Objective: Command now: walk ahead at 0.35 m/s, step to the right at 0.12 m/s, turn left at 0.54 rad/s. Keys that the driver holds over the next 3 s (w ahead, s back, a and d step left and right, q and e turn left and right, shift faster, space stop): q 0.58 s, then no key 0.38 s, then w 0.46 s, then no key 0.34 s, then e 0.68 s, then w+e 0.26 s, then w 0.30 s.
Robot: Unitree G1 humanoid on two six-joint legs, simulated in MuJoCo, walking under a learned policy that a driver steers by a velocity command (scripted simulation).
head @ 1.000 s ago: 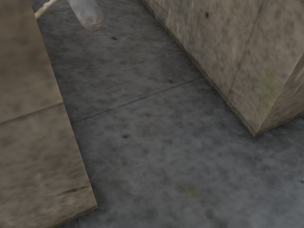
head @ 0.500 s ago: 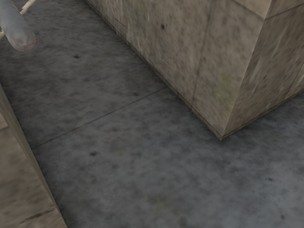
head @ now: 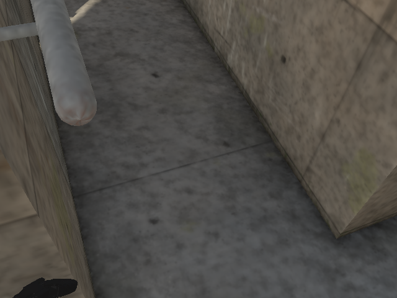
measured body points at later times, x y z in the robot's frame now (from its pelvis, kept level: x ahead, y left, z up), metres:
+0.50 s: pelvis +0.08 -0.06 -0.01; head +0.10 -0.02 +0.43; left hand +0.20 +0.27 -0.09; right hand +0.33 -0.27 -0.07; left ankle +0.05 +0.03 -0.74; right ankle +0.15 -0.17 -0.73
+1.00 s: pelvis +0.07 -0.10 +0.00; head +0.08 -0.10 +0.45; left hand +0.10 +0.19 -0.09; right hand +0.32 -0.27 -0.11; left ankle +0.05 +0.03 -0.74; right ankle +0.12 -0.23 -0.74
